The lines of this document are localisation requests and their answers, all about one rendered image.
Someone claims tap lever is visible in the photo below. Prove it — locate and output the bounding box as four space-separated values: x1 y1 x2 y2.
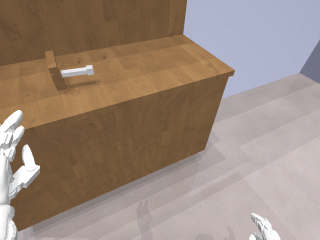
60 65 94 78

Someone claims robot left forearm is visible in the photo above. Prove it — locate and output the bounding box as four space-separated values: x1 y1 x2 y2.
0 204 18 240

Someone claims robot right hand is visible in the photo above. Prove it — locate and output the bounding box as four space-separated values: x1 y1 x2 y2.
249 213 281 240

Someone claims counter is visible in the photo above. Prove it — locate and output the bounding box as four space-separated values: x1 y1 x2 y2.
0 0 235 232

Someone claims robot left hand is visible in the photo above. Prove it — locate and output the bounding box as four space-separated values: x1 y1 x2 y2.
0 110 40 205

